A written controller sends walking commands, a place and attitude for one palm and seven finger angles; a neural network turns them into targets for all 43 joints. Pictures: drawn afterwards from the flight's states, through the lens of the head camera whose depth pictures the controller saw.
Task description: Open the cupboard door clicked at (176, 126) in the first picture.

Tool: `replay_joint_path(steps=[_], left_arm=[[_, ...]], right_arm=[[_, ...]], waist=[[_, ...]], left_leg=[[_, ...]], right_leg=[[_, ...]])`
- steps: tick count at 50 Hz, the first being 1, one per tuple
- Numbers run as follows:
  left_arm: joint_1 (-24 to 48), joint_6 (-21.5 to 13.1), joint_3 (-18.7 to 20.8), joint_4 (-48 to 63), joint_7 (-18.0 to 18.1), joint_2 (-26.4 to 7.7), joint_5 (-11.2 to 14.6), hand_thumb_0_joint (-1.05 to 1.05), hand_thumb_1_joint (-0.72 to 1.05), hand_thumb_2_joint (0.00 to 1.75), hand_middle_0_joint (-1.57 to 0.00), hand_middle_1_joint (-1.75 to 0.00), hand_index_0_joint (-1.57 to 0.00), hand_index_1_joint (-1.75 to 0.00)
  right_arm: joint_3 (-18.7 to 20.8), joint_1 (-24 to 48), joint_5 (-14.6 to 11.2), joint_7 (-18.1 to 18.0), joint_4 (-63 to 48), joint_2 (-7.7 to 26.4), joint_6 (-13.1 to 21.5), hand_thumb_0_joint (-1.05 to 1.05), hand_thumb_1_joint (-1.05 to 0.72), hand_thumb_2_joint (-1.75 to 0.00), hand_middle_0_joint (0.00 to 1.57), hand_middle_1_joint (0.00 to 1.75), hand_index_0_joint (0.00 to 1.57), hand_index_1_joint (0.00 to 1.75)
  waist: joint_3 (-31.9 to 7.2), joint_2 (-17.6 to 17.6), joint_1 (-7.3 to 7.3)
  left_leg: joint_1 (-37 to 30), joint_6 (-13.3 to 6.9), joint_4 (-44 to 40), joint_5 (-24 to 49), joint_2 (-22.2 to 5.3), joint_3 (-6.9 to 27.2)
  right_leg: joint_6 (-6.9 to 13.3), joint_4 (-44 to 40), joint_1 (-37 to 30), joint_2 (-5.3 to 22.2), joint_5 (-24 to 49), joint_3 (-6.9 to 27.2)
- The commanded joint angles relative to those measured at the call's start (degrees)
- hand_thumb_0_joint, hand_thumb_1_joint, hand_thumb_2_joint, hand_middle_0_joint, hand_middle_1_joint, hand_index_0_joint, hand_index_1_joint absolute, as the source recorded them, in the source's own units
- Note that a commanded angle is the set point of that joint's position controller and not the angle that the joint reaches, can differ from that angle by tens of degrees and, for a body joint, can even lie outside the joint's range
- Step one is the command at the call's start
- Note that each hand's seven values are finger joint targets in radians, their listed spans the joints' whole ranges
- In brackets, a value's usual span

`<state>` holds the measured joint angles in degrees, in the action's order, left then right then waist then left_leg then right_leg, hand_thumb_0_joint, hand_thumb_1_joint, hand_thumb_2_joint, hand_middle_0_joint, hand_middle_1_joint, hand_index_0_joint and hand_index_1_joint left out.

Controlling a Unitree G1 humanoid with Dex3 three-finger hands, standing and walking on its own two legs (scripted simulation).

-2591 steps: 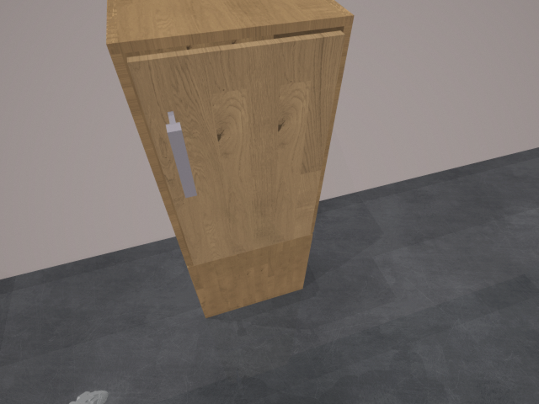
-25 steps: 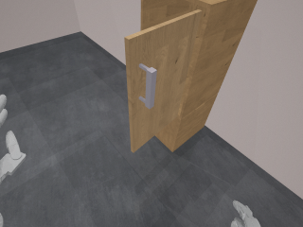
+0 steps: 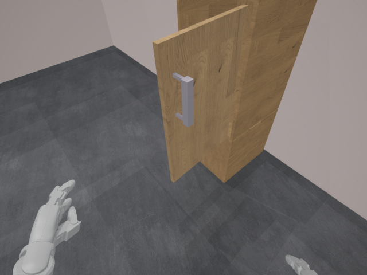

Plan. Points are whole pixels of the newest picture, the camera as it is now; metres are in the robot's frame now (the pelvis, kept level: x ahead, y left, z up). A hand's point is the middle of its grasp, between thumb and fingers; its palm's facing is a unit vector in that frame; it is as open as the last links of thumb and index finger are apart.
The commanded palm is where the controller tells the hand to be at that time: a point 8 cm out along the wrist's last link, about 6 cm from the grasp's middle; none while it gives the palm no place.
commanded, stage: let the arm hang, fingers relaxed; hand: left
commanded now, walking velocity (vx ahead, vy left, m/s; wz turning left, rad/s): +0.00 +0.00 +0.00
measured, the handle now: (182, 100) +0.55 +0.04 +0.09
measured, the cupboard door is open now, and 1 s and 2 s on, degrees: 95 95 95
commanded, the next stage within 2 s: look to check the result in 0.98 s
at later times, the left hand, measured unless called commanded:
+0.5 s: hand out of the picture -0.03 +0.19 -0.15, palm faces +0.03 -0.97 -0.25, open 7.3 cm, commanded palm none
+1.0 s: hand out of the picture +0.00 +0.17 -0.16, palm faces +0.04 -0.98 -0.19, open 7.3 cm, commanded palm none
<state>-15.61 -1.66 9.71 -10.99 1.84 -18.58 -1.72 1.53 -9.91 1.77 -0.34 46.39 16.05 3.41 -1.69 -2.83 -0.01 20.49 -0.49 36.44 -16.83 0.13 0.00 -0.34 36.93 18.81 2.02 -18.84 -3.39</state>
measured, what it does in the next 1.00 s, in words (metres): stands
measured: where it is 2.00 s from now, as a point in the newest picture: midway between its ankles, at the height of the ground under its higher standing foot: outside the picture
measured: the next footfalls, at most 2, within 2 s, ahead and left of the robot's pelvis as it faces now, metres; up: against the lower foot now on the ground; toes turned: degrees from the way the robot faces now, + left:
none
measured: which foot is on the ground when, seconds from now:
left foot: down 0.00-1.00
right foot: down 0.00-1.00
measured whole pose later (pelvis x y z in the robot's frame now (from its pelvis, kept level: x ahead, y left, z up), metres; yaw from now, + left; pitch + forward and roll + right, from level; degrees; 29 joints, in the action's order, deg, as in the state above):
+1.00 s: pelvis +0.00 +0.00 +0.02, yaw +0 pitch -1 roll +0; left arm -14.8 0.1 1.4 -65.2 1.7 -7.9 -0.6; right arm 0.6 -15.7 1.5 -1.9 64.8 7.6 -0.7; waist 3.0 -0.8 0.4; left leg 12.8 -0.1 25.2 -11.3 0.0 0.1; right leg 0.0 25.3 10.9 1.6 -13.2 -3.7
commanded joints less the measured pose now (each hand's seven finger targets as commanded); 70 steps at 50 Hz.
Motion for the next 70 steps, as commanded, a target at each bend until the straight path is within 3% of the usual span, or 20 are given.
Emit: replay_joint_path(steps=[1, 2, 3, 5, 7, 9, 10, 14, 17, 23, 31, 41, 59, 61, 70], left_arm=[[-2.1, 1.0, -4.1, -17.4, -1.3, -3.6, -0.5, 0.0, 0.9, 0.9, -0.2, -0.3, -0.2, -0.3], [-0.5, 0.9, -4.7, -21.4, -1.2, -4.6, -0.3, 0.0, 0.9, 0.9, -0.2, -0.3, -0.2, -0.3], [1.4, 1.0, -5.4, -24.9, -1.0, -4.5, 0.0, 0.0, 0.9, 0.9, -0.2, -0.3, -0.2, -0.3], [4.0, 1.1, -6.6, -31.1, -0.6, -3.4, 0.5, 0.0, 0.9, 0.9, -0.2, -0.3, -0.2, -0.3], [3.5, 1.4, -7.4, -36.6, -0.5, -1.4, 1.1, 0.0, 0.9, 0.9, -0.2, -0.3, -0.2, -0.3], [0.6, 1.5, -6.8, -41.2, -0.4, 0.7, 0.9, 0.0, 0.9, 0.9, -0.2, -0.3, -0.2, -0.3], [0.1, 1.5, -6.7, -42.9, -0.4, 1.0, 1.0, 0.0, 0.9, 0.9, -0.2, -0.3, -0.2, -0.3], [0.2, 1.2, -7.6, -47.9, -0.4, 1.5, 1.3, 0.0, 0.9, 0.9, -0.2, -0.3, -0.2, -0.3], [-0.5, 1.3, -8.0, -50.5, -0.3, 2.4, 1.4, 0.0, 0.9, 0.9, -0.2, -0.3, -0.2, -0.3], [-2.4, 1.4, -8.1, -53.0, 0.0, 3.2, 1.3, 0.0, 0.9, 0.9, -0.2, -0.3, -0.2, -0.3], [-3.6, 1.6, -7.7, -53.5, 0.2, 4.4, 1.1, 0.0, 0.9, 0.9, -0.2, -0.3, -0.2, -0.3], [-3.9, 1.3, -7.3, -53.4, 0.2, 5.5, 1.0, 0.0, 0.9, 0.9, -0.2, -0.3, -0.2, -0.3], [-2.3, 0.7, -7.3, -53.2, 0.1, 3.4, 1.2, 0.0, 0.9, 0.9, -0.2, -0.3, -0.2, -0.3], [-1.7, 0.7, -7.3, -53.2, 0.1, 3.3, 1.2, 0.0, 0.9, 0.9, -0.2, -0.3, -0.2, -0.3], [-0.7, 0.5, -7.2, -53.3, 0.0, 2.2, 1.2, 0.0, 0.9, 0.9, -0.2, -0.3, -0.2, -0.3]], right_arm=[[1.4, 1.6, -0.1, 0.0, -2.9, 5.6, -1.0, 0.0, -0.9, -0.9, 0.2, 0.3, 0.2, 0.3], [1.1, 0.7, -0.2, -0.2, -1.6, 4.6, -1.8, 0.0, -0.9, -0.9, 0.2, 0.3, 0.2, 0.3], [0.9, -0.2, -0.1, -0.3, 0.0, 3.5, -2.6, 0.0, -0.9, -0.9, 0.2, 0.3, 0.2, 0.3], [0.2, -2.1, 0.0, -0.4, 3.4, 2.1, -3.3, 0.0, -0.9, -0.9, 0.2, 0.3, 0.2, 0.3], [-0.6, -1.7, -0.1, -0.7, 6.2, 1.9, -3.3, 0.0, -0.9, -0.9, 0.2, 0.3, 0.2, 0.3], [-0.5, -1.5, -0.1, -1.2, 8.0, 1.6, -3.3, 0.0, -0.9, -0.9, 0.2, 0.3, 0.2, 0.3], [-0.5, -2.3, -0.1, -1.2, 9.0, 1.0, -3.5, 0.0, -0.9, -0.9, 0.2, 0.3, 0.2, 0.3], [-0.4, -5.9, -0.6, -1.4, 12.6, 0.3, -4.0, 0.0, -0.9, -0.9, 0.2, 0.3, 0.2, 0.3], [-0.4, -7.6, -0.5, -1.5, 14.8, -0.8, -4.2, 0.0, -0.9, -0.9, 0.2, 0.3, 0.2, 0.3], [-0.4, -9.6, -0.6, -1.5, 16.9, -2.3, -4.3, 0.0, -0.9, -0.9, 0.2, 0.3, 0.2, 0.3], [-0.4, -10.2, -0.4, -1.5, 17.8, -3.7, -4.2, 0.0, -0.9, -0.9, 0.2, 0.3, 0.2, 0.3], [-0.2, -9.6, -0.3, -1.7, 17.2, -4.0, -3.6, 0.0, -0.9, -0.9, 0.2, 0.3, 0.2, 0.3], [-0.1, -7.5, -0.6, -1.6, 17.4, -1.8, -3.4, 0.0, -0.9, -0.9, 0.2, 0.3, 0.2, 0.3], [-0.1, -7.1, -0.5, -1.6, 17.7, -1.9, -3.5, 0.0, -0.9, -0.9, 0.2, 0.3, 0.2, 0.3], [-0.1, -5.4, -0.6, -1.6, 17.6, -0.4, -3.2, 0.0, -0.9, -0.9, 0.2, 0.3, 0.2, 0.3]], waist=[[-3.4, 14.2, -0.87], [-3.4, 16.4, -0.07], [-2.7, 14.1, 0.64], [-2.5, 5.8, 1.71], [-1.0, -4.5, 0.91], [-0.2, -7.2, -0.35], [-0.4, -7.5, -0.25], [1.7, -0.2, 0.41], [4.4, 1.5, 0.62], [5.6, 4.5, 0.66], [7.9, 3.2, 0.57], [6.8, 0.7, 0.22], [5.3, 3.3, 0.24], [5.8, 2.1, 0.45], [4.8, 2.7, 0.3]], left_leg=[[1.9, -1.9, -4.6, 15.7, -3.5, 4.4], [-1.3, -0.7, -2.3, 10.8, -1.2, 1.5], [-3.5, -0.2, -1.8, 6.4, -0.9, 0.3], [-7.5, 0.0, -5.4, 10.6, -2.1, 0.5], [-7.4, -0.3, -10.9, 16.1, -4.5, 3.7], [-5.6, -1.0, -12.6, 14.1, -5.4, 5.1], [-5.4, -0.9, -13.0, 12.5, -5.3, 5.0], [-7.2, -0.5, -13.7, 10.2, -5.1, 4.3], [-7.5, -0.7, -14.8, 8.7, -5.0, 4.1], [-7.8, -0.8, -15.5, 7.1, -4.8, 3.4], [-5.3, -1.0, -16.8, 2.3, -4.5, 3.8], [-4.9, -1.0, -17.3, 4.1, -4.7, 4.4], [-8.5, -0.8, -16.0, 10.9, -4.7, 3.8], [-8.5, -0.7, -16.3, 10.7, -4.8, 3.8], [-9.7, -0.8, -16.8, 12.6, -5.2, 3.9]], right_leg=[[3.2, -8.6, -10.7, 6.0, 17.3, 7.0], [5.2, -12.1, -8.8, 9.7, 20.6, 9.7], [6.6, -13.7, -7.3, 11.3, 21.8, 10.5], [5.8, -12.6, -6.6, 9.1, 20.6, 7.9], [3.0, -11.4, -7.9, 4.9, 14.6, 5.1], [2.5, -13.7, -10.6, 3.7, 10.9, 4.1], [2.7, -14.4, -11.5, 3.9, 10.7, 4.1], [3.0, -17.5, -9.7, 4.2, 8.1, 3.8], [2.9, -18.8, -7.6, 4.1, 5.0, 3.7], [2.6, -19.1, -6.3, 4.1, 2.2, 3.7], [2.4, -18.2, -4.6, 3.7, -0.7, 3.9], [2.3, -16.9, -6.3, 3.6, 3.0, 3.6], [2.3, -18.1, -7.6, 4.4, 6.8, 3.4], [2.3, -18.2, -7.5, 4.5, 6.6, 3.6], [2.3, -18.5, -9.0, 4.7, 9.2, 3.4]])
